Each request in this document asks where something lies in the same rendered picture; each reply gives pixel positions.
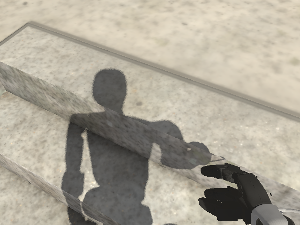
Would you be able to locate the robot right hand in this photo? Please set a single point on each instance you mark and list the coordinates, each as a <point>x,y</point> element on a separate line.
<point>229,203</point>

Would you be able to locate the robot right forearm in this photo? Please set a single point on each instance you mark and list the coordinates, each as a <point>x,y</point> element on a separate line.
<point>268,214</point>

